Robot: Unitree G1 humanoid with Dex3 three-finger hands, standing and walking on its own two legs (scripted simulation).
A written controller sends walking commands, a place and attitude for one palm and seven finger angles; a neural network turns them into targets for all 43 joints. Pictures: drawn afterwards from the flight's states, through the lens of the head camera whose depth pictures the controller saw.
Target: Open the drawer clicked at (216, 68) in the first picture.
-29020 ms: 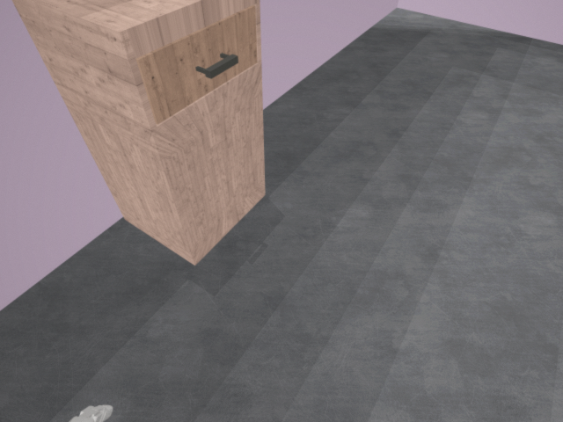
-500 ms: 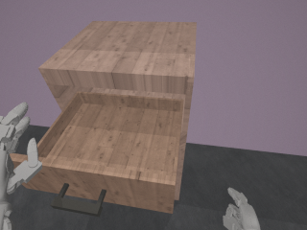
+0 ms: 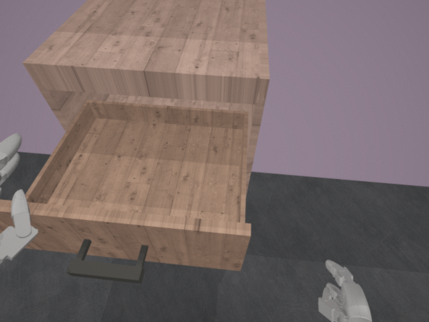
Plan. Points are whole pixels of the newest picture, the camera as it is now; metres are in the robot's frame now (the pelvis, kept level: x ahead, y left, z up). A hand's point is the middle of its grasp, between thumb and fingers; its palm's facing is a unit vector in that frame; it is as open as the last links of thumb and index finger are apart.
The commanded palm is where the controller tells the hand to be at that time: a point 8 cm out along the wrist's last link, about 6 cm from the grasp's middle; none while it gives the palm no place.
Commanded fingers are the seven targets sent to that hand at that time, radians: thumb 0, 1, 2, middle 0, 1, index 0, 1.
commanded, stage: step back with the hand held close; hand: left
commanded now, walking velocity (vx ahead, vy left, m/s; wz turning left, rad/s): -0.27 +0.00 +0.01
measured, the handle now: (110, 259) +0.22 +0.19 +0.01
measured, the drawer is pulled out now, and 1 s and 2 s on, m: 0.30 0.30 0.30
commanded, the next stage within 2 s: stop stepping back and stand still in 0.92 s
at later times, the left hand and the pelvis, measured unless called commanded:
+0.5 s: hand out of the picture +0.14 +0.26 +0.19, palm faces +0.43 -0.77 -0.47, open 7.4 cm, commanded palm +0.07 +0.29 +0.21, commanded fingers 0.00 0.90 0.90 -0.20 -0.30 -0.20 -0.30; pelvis -0.06 +0.01 -0.01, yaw +0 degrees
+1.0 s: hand out of the picture +0.04 +0.22 +0.18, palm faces +0.35 -0.80 -0.48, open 7.4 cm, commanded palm -0.04 +0.26 +0.21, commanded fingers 0.00 0.90 0.90 -0.20 -0.30 -0.20 -0.30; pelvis -0.17 -0.02 +0.00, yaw +0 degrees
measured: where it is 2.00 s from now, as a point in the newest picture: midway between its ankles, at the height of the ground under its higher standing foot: outside the picture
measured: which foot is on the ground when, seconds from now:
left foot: down 0.00-0.70, up 0.72-0.90, down 0.92-1.00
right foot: down 0.00-0.40, up 0.42-0.56, down 0.58-0.94, up 0.96-1.00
